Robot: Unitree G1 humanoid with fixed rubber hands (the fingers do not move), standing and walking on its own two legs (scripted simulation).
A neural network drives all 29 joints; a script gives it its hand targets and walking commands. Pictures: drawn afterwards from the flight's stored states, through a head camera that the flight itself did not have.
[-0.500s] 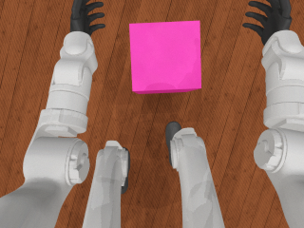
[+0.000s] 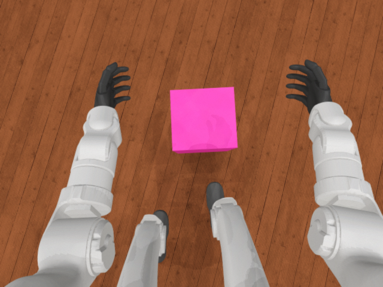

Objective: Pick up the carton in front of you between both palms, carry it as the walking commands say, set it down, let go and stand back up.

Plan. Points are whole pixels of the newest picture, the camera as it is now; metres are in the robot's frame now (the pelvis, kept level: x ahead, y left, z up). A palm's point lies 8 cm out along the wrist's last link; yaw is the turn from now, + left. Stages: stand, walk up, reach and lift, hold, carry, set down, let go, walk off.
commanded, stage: let go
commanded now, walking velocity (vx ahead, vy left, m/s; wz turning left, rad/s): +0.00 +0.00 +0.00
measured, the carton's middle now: (202, 124) +0.48 -0.08 -0.54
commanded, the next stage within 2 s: stand in 1.12 s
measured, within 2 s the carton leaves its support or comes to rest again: neither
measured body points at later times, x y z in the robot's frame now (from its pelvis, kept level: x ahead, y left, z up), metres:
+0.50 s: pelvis +0.06 +0.01 +0.09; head +0.19 -0.01 +0.52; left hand +0.32 +0.21 +0.00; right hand +0.28 -0.24 +0.00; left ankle +0.02 +0.15 -0.63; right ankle +0.11 -0.11 -0.63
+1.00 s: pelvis +0.08 +0.02 +0.11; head +0.11 +0.02 +0.56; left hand +0.27 +0.25 +0.04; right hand +0.25 -0.22 +0.03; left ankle +0.02 +0.15 -0.63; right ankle +0.11 -0.10 -0.63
